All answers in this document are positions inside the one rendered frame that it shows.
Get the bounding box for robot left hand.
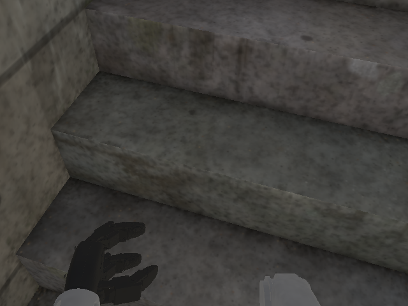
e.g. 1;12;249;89
64;221;158;305

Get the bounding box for robot left forearm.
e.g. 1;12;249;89
54;288;100;306

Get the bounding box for robot right thigh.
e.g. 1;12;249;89
259;273;320;306

